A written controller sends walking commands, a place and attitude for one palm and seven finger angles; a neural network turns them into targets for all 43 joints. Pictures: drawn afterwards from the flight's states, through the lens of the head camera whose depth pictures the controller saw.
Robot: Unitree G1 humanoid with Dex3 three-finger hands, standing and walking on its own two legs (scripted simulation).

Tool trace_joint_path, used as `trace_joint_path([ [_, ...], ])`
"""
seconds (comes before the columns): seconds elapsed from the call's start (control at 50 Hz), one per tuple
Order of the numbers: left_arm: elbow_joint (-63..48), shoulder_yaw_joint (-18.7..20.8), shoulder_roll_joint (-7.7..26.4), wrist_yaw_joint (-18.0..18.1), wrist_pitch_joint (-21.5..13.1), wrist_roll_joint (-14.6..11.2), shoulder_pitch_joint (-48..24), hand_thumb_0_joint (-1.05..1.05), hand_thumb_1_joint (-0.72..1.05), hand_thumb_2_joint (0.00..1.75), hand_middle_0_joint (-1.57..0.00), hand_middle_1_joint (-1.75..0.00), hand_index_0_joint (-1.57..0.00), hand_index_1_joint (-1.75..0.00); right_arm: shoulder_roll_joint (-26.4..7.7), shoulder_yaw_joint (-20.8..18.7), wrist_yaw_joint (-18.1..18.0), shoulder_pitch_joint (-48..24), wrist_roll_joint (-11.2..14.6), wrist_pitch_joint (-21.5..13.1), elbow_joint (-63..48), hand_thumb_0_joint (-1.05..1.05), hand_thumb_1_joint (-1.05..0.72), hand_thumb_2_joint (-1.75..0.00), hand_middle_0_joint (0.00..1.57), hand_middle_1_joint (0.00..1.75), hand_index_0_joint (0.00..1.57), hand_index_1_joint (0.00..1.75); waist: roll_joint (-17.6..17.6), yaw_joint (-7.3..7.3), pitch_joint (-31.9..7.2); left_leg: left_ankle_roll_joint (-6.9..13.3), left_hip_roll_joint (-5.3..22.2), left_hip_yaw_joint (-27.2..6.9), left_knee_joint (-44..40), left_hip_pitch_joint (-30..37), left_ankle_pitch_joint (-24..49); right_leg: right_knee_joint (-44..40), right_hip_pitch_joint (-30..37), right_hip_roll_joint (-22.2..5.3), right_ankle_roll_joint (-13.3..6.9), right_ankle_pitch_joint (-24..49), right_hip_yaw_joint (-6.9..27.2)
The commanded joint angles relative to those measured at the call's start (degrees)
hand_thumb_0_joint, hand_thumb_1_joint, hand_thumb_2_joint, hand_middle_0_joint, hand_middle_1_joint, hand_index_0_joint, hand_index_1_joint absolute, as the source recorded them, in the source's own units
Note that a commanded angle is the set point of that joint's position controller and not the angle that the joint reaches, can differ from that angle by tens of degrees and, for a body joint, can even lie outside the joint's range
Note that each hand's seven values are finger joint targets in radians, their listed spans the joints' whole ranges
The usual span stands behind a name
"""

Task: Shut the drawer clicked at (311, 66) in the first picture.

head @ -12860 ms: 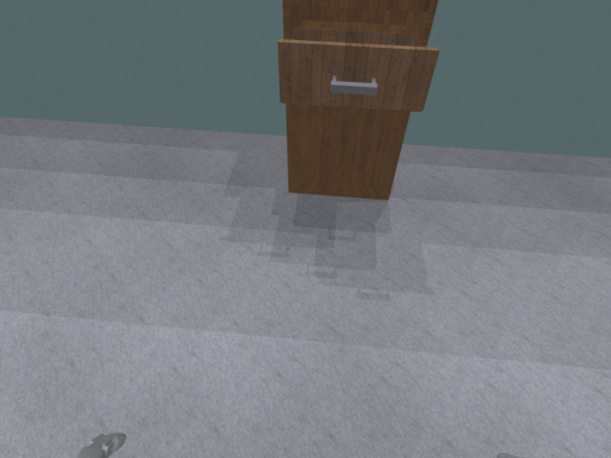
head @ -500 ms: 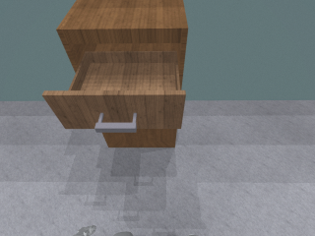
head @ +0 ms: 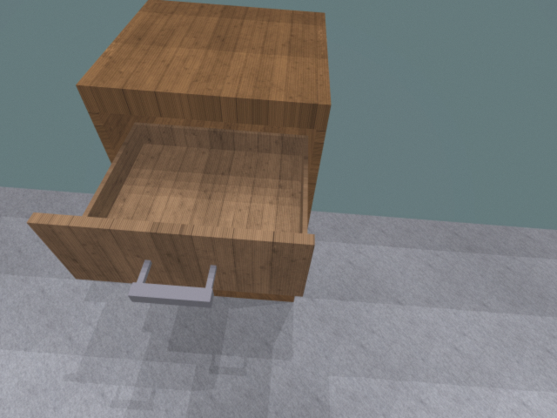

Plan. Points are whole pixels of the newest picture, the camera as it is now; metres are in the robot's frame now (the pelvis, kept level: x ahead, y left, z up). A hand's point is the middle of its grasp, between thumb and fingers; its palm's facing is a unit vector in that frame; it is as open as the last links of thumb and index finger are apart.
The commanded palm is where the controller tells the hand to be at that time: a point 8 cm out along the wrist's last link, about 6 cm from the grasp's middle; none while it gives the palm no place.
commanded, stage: come to a stop and stand still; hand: left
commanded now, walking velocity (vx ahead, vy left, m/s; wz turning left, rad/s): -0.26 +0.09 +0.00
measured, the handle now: (175, 282) +0.32 +0.19 -0.04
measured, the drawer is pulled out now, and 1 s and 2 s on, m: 0.28 0.28 0.28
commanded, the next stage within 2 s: none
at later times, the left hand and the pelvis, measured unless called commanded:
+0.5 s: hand out of the picture +0.05 +0.19 -0.20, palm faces +0.09 -0.97 -0.21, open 7.3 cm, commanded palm none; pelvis +0.00 +0.00 -0.02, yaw +2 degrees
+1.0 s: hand out of the picture -0.02 +0.13 -0.18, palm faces +0.01 -0.99 -0.15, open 7.3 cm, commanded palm none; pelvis -0.01 -0.03 +0.00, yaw +0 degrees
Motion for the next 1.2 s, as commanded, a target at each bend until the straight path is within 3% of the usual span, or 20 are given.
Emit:
trace_joint_path([
  [0.0, -1.01, -0.31, 0.63, 0.61, -1.71, -0.27, 4.17, 0.00, 0.90, 0.90, -0.20, -0.30, -0.20, -0.30, -8.18, -1.49, -0.51, 2.14, 0.52, 0.65, -0.75, 0.00, -0.90, -0.90, 0.20, 0.30, 0.20, 0.30, 6.87, 0.75, -2.54, 4.28, 8.37, -3.78, 0.95, -2.14, 13.07, -17.28, 12.12, 2.25, 1.68, 9.24, -3.99],
  [0.02, -0.01, -0.09, 3.07, 1.05, -2.44, -0.36, 6.46, 0.00, 0.90, 0.90, -0.20, -0.30, -0.20, -0.30, -6.01, -0.93, -0.48, 1.87, 0.90, 0.76, -0.69, 0.00, -0.90, -0.90, 0.20, 0.30, 0.20, 0.30, 1.50, 1.55, -2.74, 1.11, 4.61, -2.19, 4.93, -5.23, 8.07, -22.24, 16.74, -0.23, 1.55, 20.62, 0.47],
  [0.06, 0.51, 0.47, 9.53, 1.72, -2.83, -0.73, 6.00, 0.00, 0.90, 0.90, -0.20, -0.30, -0.20, -0.30, -2.91, -0.17, -0.33, 5.10, 1.80, 1.97, -0.38, 0.00, -0.90, -0.90, 0.20, 0.30, 0.20, 0.30, -10.76, -0.37, -5.63, -2.22, 0.10, -0.74, 6.38, -6.81, -10.85, -24.52, 18.94, -13.05, -3.70, 42.11, 11.20],
  [0.1, -1.26, 0.83, 10.78, 1.84, -1.79, -0.71, 1.67, 0.00, 0.90, 0.90, -0.20, -0.30, -0.20, -0.30, -2.29, -0.78, -0.24, 6.88, 2.09, 2.82, 1.18, 0.00, -0.90, -0.90, 0.20, 0.30, 0.20, 0.30, -3.45, -1.48, -3.77, -2.10, -0.97, -1.10, 7.48, -3.89, -7.52, -22.29, 14.85, -12.38, -4.43, 44.19, 8.81],
  [0.16, -0.28, 2.11, 11.04, 3.30, -1.71, -0.52, 4.75, 0.00, 0.90, 0.90, -0.20, -0.30, -0.20, -0.30, -4.51, -1.55, -0.96, 4.68, 1.66, 4.14, 0.39, 0.00, -0.90, -0.90, 0.20, 0.30, 0.20, 0.30, -15.42, 2.08, -3.78, -2.86, -1.55, -2.56, 20.36, -13.90, -17.18, -20.01, 24.13, -15.87, -8.23, 67.65, 11.68],
  [0.2, -0.16, 2.89, 11.11, 3.97, -1.00, -0.26, 6.88, 0.00, 0.90, 0.90, -0.20, -0.30, -0.20, -0.30, -5.19, -2.01, -0.91, 1.32, 1.69, 4.67, -1.20, 0.00, -0.90, -0.90, 0.20, 0.30, 0.20, 0.30, -12.94, 4.07, -4.47, -2.85, -2.49, -5.70, 32.94, -19.26, -19.77, -20.12, 26.58, -18.26, -12.15, 70.50, 12.88],
  [0.28, -3.98, 3.69, 11.65, 4.67, -0.30, 0.12, 0.60, 0.00, 0.90, 0.90, -0.20, -0.30, -0.20, -0.30, -4.44, -2.23, 0.10, -0.15, 1.62, 5.79, -3.60, 0.00, -0.90, -0.90, 0.20, 0.30, 0.20, 0.30, -8.47, 2.20, -5.59, -2.79, -1.95, -9.70, 34.06, -16.96, -15.81, -21.46, 19.89, -17.72, -12.34, 52.06, 9.23],
  [0.38, -7.56, 3.71, 11.65, 3.64, 0.83, 0.18, -6.60, 0.00, 0.90, 0.90, -0.20, -0.30, -0.20, -0.30, -3.34, -2.11, 0.61, 6.70, 1.74, 4.47, -2.59, 0.00, -0.90, -0.90, 0.20, 0.30, 0.20, 0.30, -9.52, -2.14, -5.50, -2.36, -3.91, -3.89, 7.60, 0.60, -1.01, -19.99, 6.31, -11.80, -6.35, 17.26, 6.46],
  [0.4, -7.55, 3.12, 9.41, 3.38, 1.40, -0.22, -5.62, 0.00, 0.90, 0.90, -0.20, -0.30, -0.20, -0.30, -4.77, -2.15, 0.46, 7.91, 1.65, 3.82, -2.28, 0.00, -0.90, -0.90, 0.20, 0.30, 0.20, 0.30, -3.11, -2.54, -5.09, -2.13, -2.65, -4.78, 0.92, 5.59, 2.98, -15.26, 2.19, -7.71, -4.15, 6.87, 4.61],
  [0.42, -8.24, 2.13, 5.40, 3.17, 2.00, -0.50, -3.83, 0.00, 0.90, 0.90, -0.20, -0.30, -0.20, -0.30, -8.42, -2.89, 0.30, 7.44, 1.16, 3.20, -3.07, 0.00, -0.90, -0.90, 0.20, 0.30, 0.20, 0.30, 13.07, -2.41, -3.81, 0.10, 6.40, -16.28, -6.52, 4.11, -1.46, -5.43, -3.34, -0.82, -0.72, -7.41, 0.77],
  [0.44, -8.38, 1.64, 3.33, 3.43, 2.48, -0.69, -3.25, 0.00, 0.90, 0.90, -0.20, -0.30, -0.20, -0.30, -12.06, -3.11, 0.01, 4.37, 0.73, 3.25, -4.96, 0.00, -0.90, -0.90, 0.20, 0.30, 0.20, 0.30, 21.90, -2.23, -1.06, 4.43, 14.47, -26.99, -13.73, -7.55, -5.79, 3.75, -1.99, 3.75, 1.03, -14.94, 1.73],
  [0.46, -7.63, 1.86, 4.46, 3.27, 2.60, -0.70, -2.99, 0.00, 0.90, 0.90, -0.20, -0.30, -0.20, -0.30, -11.89, -2.48, -0.03, -0.49, 0.19, 3.60, -6.05, 0.00, -0.90, -0.90, 0.20, 0.30, 0.20, 0.30, 16.35, -0.89, 2.06, 8.17, 16.17, -27.55, -16.50, -17.85, -17.58, 8.13, 3.53, 2.01, -0.22, -11.37, 5.60],
  [0.5, -4.41, 1.65, 3.57, 2.35, 2.20, 0.16, 0.32, 0.00, 0.90, 0.90, -0.20, -0.30, -0.20, -0.30, -8.33, -1.28, -0.40, -4.58, 0.07, 2.33, -5.99, 0.00, -0.90, -0.90, 0.20, 0.30, 0.20, 0.30, 13.58, 1.47, 2.42, 7.48, 11.26, -23.35, -16.31, -14.71, -18.00, 11.48, 2.48, 2.45, -0.46, -4.67, 5.24],
  [0.62, -2.79, 0.55, 3.61, 1.71, 0.63, -0.15, 0.97, 0.00, 0.90, 0.90, -0.20, -0.30, -0.20, -0.30, -7.33, -1.39, -0.96, 0.81, 0.53, 1.40, -3.36, 0.00, -0.90, -0.90, 0.20, 0.30, 0.20, 0.30, 5.62, -1.07, -0.07, 9.24, 12.09, -19.36, -13.13, -0.57, -4.27, 4.97, -1.17, 2.46, -0.02, -4.69, 3.90],
  [0.7, -2.61, -0.23, 2.20, 1.79, 0.53, -0.41, 0.97, 0.00, 0.90, 0.90, -0.20, -0.30, -0.20, -0.30, -9.16, -1.75, -0.96, 3.10, 0.36, 1.84, -1.55, 0.00, -0.90, -0.90, 0.20, 0.30, 0.20, 0.30, 7.06, -2.32, -1.37, 9.63, 12.99, -19.92, -11.76, 0.80, -1.58, -6.57, 4.44, 2.92, -0.41, -8.46, 2.48],
  [0.78, 0.91, -0.24, 2.56, 2.14, -0.26, -0.45, 8.36, 0.00, 0.90, 0.90, -0.20, -0.30, -0.20, -0.30, -7.51, -1.41, -0.79, 1.92, 1.24, 2.19, -0.24, 0.00, -0.90, -0.90, 0.20, 0.30, 0.20, 0.30, 2.92, 0.18, -2.38, 4.08, 6.13, -13.79, -5.56, -4.86, -1.90, -27.24, 16.98, 2.56, -1.89, 4.35, 4.20],
  [0.82, 1.24, -0.48, 5.65, 2.37, -1.08, -0.86, 6.33, 0.00, 0.90, 0.90, -0.20, -0.30, -0.20, -0.30, -2.97, 0.07, -0.48, 1.12, 1.83, 2.22, 0.00, 0.00, -0.90, -0.90, 0.20, 0.30, 0.20, 0.30, -5.86, -1.00, -0.34, 0.09, 0.13, -6.83, -0.14, -5.35, -0.15, -33.29, 13.83, -5.42, -4.74, 5.30, 12.30],
  [0.9, 2.55, -1.66, 3.02, 2.70, -2.36, -1.38, 5.14, 0.00, 0.90, 0.90, -0.20, -0.30, -0.20, -0.30, -3.96, 0.60, -0.47, 2.56, 1.36, 1.60, 3.55, 0.00, -0.90, -0.90, 0.20, 0.30, 0.20, 0.30, -3.88, -1.49, -2.93, 0.42, 1.62, -7.86, -0.12, 2.19, 11.92, -28.36, 13.69, -1.92, -3.11, 20.19, 7.43],
  [1.02, 3.64, -1.85, 2.53, 3.01, -1.78, -1.31, 6.59, 0.00, 0.90, 0.90, -0.20, -0.30, -0.20, -0.30, -2.87, 1.15, -0.62, 3.87, 1.60, 2.59, 6.26, 0.00, -0.90, -0.90, 0.20, 0.30, 0.20, 0.30, 1.01, -1.00, 4.86, 0.05, 1.61, -8.26, -2.74, 1.20, 6.67, -32.69, 9.51, -0.60, -2.63, 5.74, 7.74],
  [1.18, 4.22, -1.79, 1.52, 3.46, -2.20, -1.38, 9.15, 0.00, 0.90, 0.90, -0.20, -0.30, -0.20, -0.30, -2.06, 1.24, -1.04, 5.08, 1.59, 2.40, 6.69, 0.00, -0.90, -0.90, 0.20, 0.30, 0.20, 0.30, 0.11, -0.60, 2.93, -0.14, 1.82, -7.72, -1.60, 2.16, 9.69, -31.56, 12.50, -0.89, -2.03, 15.64, 7.53],
])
